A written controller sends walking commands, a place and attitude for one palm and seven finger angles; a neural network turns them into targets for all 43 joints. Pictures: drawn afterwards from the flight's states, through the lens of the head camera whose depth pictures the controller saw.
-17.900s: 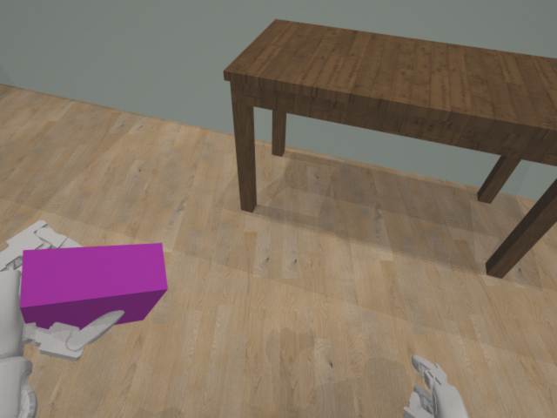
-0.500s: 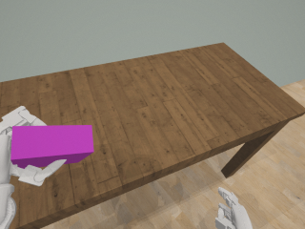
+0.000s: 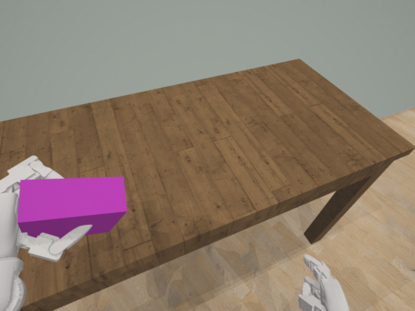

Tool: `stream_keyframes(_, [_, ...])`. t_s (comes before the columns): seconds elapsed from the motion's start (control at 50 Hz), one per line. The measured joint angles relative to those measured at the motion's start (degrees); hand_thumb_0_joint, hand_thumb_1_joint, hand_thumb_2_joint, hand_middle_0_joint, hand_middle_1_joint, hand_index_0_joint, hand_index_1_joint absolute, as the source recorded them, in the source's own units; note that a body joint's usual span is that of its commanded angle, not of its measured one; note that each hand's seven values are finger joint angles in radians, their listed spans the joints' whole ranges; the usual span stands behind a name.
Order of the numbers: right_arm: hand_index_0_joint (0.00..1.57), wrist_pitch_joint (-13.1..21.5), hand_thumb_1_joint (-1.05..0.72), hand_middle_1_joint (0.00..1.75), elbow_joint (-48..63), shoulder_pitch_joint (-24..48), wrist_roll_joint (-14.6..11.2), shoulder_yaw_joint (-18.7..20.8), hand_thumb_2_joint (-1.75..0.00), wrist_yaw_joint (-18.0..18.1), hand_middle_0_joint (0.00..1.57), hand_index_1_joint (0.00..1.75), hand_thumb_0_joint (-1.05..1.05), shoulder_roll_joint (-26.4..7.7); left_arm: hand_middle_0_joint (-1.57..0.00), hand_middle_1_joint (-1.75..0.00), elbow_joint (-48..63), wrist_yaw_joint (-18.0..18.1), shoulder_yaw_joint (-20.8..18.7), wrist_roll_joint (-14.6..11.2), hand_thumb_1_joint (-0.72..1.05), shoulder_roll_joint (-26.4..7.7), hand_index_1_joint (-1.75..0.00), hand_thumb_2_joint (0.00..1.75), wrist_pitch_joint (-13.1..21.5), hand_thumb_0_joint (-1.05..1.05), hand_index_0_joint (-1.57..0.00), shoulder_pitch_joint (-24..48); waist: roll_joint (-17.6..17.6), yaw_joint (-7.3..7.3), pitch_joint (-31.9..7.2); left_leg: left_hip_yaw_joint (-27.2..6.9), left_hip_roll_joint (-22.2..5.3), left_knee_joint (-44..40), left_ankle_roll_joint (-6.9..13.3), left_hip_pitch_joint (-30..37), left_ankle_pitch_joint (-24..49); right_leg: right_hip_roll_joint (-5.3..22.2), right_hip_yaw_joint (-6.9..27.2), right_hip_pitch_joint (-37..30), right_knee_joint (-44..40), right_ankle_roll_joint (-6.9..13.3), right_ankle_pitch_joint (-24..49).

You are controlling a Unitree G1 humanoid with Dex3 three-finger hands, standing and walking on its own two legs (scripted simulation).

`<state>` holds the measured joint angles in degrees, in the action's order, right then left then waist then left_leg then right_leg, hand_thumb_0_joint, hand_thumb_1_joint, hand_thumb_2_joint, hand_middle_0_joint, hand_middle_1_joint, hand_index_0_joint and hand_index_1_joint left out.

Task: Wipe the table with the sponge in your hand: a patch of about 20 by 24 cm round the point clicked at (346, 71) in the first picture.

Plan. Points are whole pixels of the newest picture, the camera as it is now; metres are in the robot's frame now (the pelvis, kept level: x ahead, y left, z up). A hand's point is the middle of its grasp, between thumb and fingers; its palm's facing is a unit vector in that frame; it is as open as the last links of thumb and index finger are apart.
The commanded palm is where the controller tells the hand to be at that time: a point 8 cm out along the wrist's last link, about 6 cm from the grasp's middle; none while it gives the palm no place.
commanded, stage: come to a stop and stand still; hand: left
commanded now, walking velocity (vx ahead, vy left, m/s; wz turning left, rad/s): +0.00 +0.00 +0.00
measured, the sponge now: (88, 209) +0.23 +0.21 +0.13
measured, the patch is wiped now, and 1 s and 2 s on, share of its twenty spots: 0.00 0.00 0.00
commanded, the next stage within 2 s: look again from close up in 0.24 s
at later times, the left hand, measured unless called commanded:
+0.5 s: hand (58, 207) +0.22 +0.24 +0.15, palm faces +0.34 -0.85 -0.40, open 9.2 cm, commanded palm +0.16 +0.28 +0.17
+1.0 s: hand (63, 216) +0.22 +0.23 +0.14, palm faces +0.25 -0.79 -0.56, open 9.2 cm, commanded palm +0.17 +0.28 +0.18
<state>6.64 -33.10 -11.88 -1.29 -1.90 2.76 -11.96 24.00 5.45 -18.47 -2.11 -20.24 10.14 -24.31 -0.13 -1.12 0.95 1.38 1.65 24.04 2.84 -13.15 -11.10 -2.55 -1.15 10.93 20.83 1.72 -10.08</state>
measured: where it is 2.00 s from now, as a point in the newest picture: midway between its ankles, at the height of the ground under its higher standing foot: outside the picture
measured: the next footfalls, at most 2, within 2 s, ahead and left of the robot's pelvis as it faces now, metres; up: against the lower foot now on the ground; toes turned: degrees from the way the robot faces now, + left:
none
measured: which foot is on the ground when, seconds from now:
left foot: down 0.00-1.00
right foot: down 0.00-1.00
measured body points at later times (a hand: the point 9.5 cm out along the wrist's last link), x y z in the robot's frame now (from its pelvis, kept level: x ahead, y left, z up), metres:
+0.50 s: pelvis +0.00 +0.00 +0.00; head +0.02 +0.01 +0.45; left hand +0.20 +0.28 +0.17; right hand +0.18 -0.23 -0.07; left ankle +0.02 +0.08 -0.74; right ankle +0.01 -0.10 -0.74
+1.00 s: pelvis -0.01 +0.00 -0.01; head -0.01 -0.01 +0.44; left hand +0.20 +0.27 +0.17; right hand +0.20 -0.21 -0.08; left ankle +0.02 +0.08 -0.74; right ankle +0.01 -0.10 -0.74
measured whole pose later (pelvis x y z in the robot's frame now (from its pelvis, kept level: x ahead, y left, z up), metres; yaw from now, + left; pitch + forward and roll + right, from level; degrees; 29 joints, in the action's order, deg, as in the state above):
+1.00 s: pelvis -0.01 +0.00 -0.01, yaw +0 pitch -2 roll +0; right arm 3.8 -33.5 -7.0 -0.5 -3.3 1.6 -13.5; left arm 28.1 1.3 -15.2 3.3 -25.2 -7.5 -21.9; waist -1.7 -2.0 0.5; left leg 2.5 2.8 29.8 3.0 -14.6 -13.8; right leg -1.4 -0.1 14.7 31.4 1.7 -15.1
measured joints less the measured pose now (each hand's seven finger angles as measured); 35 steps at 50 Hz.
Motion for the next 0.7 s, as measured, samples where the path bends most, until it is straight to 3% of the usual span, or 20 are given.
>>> stream_keyframes(0.18, [0.2, -0.14, -0.9, 0.3, 0.02, -0.47, -0.15, 0.2, -0.9, 0.08, 0.21, 0.3, 0.01, -0.33, -0.81, -1.4, 0.43, -0.01, -0.57, -0.43, -0.43, -1.1, -1.4, 1.06, -0.25, -0.01, -0.82, -1.15, -0.07, 0.72, -0.18, 0.05, -0.54, -0.17, -0.44, -0.32, 0.16, -0.54, 0.09, 0.22, -0.56, 0.43, 0.43])
stream_keyframes(0.7, [0.2, -0.4, -0.9, 0.3, 0.27, 0.19, -0.15, -0.16, -0.9, 0.38, 0.21, 0.3, 0.01, 0.38, -0.81, -1.41, 1.15, 0.13, -0.31, -0.38, -0.43, -1.03, -1.4, 1.07, -1.42, -0.01, -0.82, -1.31, 0.71, 0.17, -0.25, 0.25, 0.13, -0.99, 0.17, 0.48, 0.26, 0.12, 0.33, -0.44, -1.02, -0.23, 0.36])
